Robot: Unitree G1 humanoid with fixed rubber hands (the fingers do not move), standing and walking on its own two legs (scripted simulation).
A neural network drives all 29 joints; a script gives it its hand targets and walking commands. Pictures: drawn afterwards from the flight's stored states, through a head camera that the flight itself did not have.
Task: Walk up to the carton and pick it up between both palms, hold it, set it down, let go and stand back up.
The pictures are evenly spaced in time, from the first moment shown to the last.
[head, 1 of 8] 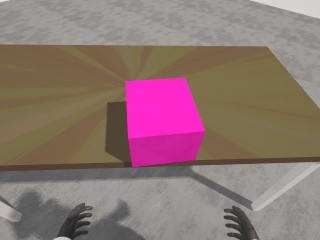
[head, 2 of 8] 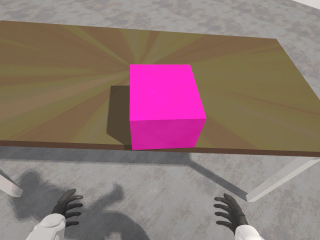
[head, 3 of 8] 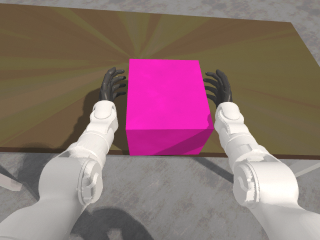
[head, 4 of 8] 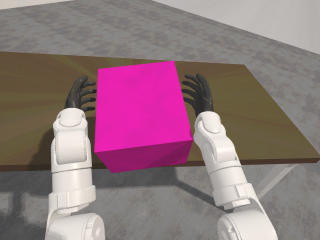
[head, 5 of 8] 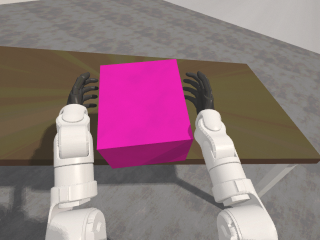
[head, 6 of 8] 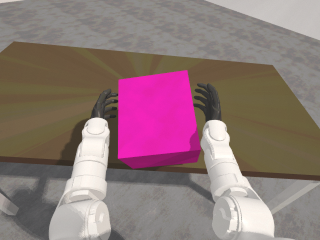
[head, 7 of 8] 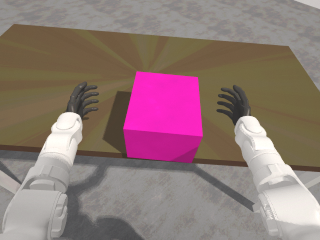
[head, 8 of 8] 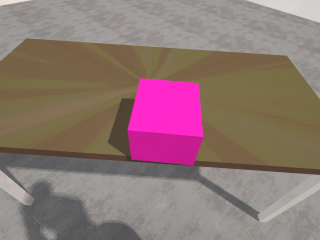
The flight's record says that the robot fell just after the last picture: no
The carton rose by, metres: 0.13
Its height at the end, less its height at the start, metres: +0.00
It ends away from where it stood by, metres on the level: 0.02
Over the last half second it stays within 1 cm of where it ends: yes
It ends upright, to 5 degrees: yes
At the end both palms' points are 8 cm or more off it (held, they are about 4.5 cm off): yes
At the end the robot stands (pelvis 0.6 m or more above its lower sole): yes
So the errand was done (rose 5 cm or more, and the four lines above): yes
